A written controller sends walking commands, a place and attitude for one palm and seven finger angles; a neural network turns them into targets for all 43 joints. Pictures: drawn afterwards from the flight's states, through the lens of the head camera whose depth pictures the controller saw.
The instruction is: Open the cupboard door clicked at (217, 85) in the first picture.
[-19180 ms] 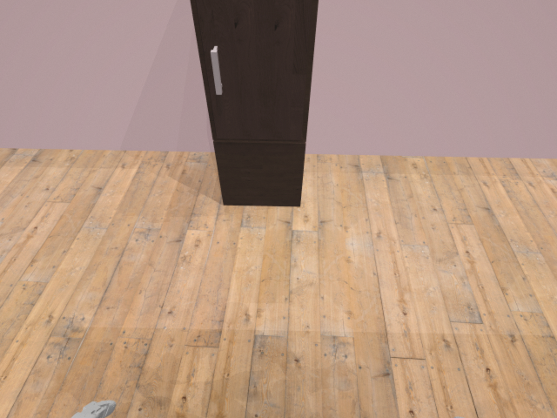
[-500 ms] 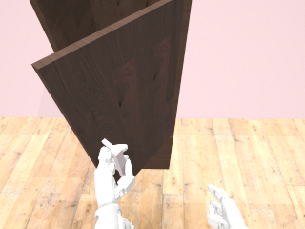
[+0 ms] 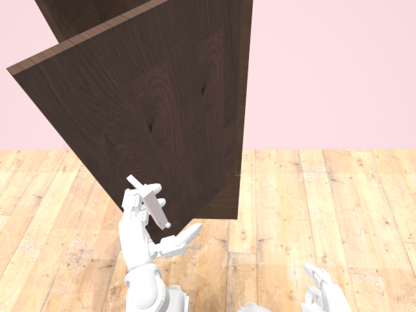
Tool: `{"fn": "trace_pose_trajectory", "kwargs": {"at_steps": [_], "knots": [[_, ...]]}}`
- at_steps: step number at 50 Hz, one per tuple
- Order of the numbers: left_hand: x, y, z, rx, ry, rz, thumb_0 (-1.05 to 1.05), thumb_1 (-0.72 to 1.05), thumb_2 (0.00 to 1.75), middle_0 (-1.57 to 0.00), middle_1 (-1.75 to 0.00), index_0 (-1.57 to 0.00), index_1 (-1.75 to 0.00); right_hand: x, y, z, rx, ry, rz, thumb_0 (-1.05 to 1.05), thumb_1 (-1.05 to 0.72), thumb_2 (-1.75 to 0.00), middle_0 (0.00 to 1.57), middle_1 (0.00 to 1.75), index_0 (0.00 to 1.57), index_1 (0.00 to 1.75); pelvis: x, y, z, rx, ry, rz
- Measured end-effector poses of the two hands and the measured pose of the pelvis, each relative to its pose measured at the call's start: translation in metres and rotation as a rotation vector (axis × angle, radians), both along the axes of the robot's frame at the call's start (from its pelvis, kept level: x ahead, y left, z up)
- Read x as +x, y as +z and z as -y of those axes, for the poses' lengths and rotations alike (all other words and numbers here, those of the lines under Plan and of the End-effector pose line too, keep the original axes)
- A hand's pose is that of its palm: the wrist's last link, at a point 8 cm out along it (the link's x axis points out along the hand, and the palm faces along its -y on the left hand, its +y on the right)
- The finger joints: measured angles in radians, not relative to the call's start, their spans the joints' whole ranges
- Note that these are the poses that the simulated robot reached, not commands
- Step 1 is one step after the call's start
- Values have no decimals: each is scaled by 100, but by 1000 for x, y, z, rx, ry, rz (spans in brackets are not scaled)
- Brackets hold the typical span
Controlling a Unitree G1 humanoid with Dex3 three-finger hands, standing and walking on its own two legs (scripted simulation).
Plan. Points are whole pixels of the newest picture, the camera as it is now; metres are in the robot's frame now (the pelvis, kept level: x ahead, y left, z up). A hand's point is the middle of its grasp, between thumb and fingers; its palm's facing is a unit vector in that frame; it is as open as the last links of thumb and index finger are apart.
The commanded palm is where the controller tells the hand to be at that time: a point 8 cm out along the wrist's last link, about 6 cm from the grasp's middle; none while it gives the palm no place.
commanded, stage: open thumb and fingers to let go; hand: left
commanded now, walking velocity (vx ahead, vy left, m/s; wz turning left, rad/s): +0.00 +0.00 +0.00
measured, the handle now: (148, 203) +0.32 +0.13 +0.04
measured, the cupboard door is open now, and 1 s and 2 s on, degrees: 50 54 54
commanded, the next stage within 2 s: slide the hand sideways off the handle in 0.38 s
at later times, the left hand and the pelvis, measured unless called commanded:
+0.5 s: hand (163, 225) +0.27 +0.09 +0.04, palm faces +0.26 -0.96 -0.03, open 15.3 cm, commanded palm +0.23 +0.12 +0.04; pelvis +0.00 +0.04 +0.00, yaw -1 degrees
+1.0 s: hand (162, 251) +0.23 +0.09 +0.04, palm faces -0.10 -0.99 +0.00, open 16.3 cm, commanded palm +0.20 +0.15 +0.04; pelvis -0.01 +0.06 -0.01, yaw -3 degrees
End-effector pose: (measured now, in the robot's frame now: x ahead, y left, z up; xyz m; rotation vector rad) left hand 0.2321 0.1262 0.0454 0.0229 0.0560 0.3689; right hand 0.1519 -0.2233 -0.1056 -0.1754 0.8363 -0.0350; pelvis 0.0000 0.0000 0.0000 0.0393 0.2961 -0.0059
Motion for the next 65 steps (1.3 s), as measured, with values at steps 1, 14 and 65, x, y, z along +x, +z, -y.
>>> {"fn": "trace_pose_trajectory", "kwargs": {"at_steps": [1,14,65], "knots": [[0,0,0,0,-4,2,0,-12,47,-28,-120,-31,-123,-1,0,-1,-1,-2,-1,1,-91,-90,19,30,20,30,0,0,-1,-1,-1,0],[2,-4,-8,-3,-48,3,-1,-47,32,-25,-88,-27,-90,10,8,-23,-9,4,45,1,-91,-90,19,30,20,30,-2,-1,-20,-21,-6,1],[-50,-1,-38,-42,-436,16,-2,-50,30,-18,-31,-19,-32,25,23,-57,11,6,134,1,-91,-90,20,30,20,30,-4,-14,-50,-47,-30,0]]}}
